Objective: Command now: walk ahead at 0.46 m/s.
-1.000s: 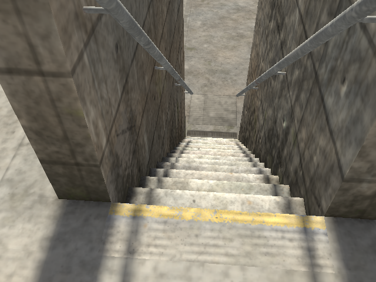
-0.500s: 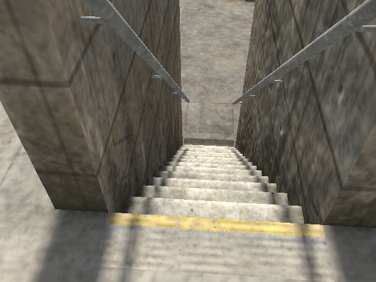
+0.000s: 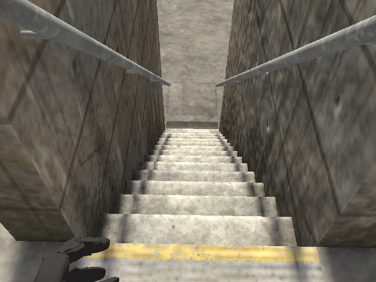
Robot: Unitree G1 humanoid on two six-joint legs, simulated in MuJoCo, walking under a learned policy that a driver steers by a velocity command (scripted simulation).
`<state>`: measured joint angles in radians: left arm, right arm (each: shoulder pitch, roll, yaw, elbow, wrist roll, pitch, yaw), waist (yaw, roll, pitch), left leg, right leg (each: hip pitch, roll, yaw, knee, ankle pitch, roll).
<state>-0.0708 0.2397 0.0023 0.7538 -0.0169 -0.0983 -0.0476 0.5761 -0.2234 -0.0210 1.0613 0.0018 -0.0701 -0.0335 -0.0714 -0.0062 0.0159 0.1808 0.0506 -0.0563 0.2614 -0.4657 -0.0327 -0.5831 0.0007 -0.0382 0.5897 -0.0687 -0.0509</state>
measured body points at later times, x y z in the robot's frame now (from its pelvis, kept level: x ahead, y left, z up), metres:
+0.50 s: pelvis +0.26 -0.01 +0.02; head +0.28 +0.00 +0.47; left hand +0.25 +0.26 -0.13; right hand +0.42 -0.27 -0.08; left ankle +0.41 +0.12 -0.69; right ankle +0.15 -0.11 -0.71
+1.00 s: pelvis +0.46 -0.05 -0.01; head +0.47 -0.05 +0.44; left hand +0.57 +0.23 -0.13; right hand +0.50 -0.34 -0.14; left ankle +0.42 +0.11 -0.67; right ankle +0.45 -0.14 -0.72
